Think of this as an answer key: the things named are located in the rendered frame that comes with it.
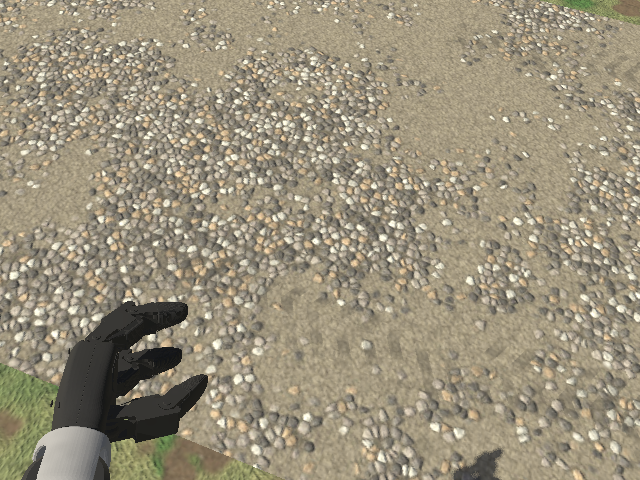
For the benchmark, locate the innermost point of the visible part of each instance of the left robot hand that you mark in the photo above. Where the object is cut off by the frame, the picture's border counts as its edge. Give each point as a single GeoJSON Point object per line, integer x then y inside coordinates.
{"type": "Point", "coordinates": [96, 374]}

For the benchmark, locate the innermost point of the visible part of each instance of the left robot forearm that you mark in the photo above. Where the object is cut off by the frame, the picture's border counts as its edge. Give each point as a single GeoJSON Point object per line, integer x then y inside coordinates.
{"type": "Point", "coordinates": [71, 453]}

